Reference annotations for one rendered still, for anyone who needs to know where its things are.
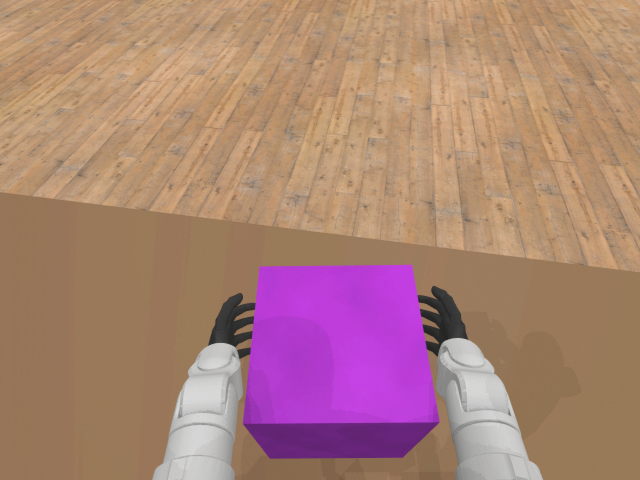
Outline left robot hand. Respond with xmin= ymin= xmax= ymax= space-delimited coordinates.
xmin=208 ymin=293 xmax=256 ymax=359

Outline right robot forearm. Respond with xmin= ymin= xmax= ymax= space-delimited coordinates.
xmin=436 ymin=338 xmax=543 ymax=480

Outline right robot hand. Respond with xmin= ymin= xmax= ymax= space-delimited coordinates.
xmin=417 ymin=286 xmax=468 ymax=357

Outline left robot forearm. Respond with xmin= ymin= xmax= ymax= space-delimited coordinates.
xmin=152 ymin=343 xmax=243 ymax=480

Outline carton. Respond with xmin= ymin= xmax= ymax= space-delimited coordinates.
xmin=243 ymin=265 xmax=440 ymax=459

